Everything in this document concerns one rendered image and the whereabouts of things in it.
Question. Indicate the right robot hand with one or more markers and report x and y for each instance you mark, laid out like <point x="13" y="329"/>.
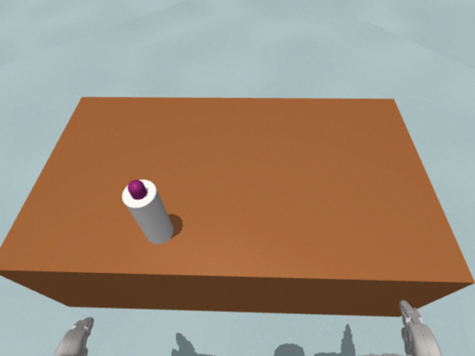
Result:
<point x="418" y="338"/>

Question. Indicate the left robot hand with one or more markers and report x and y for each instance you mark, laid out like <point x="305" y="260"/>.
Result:
<point x="74" y="341"/>

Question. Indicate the bottle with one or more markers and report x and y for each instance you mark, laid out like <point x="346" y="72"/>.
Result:
<point x="143" y="201"/>

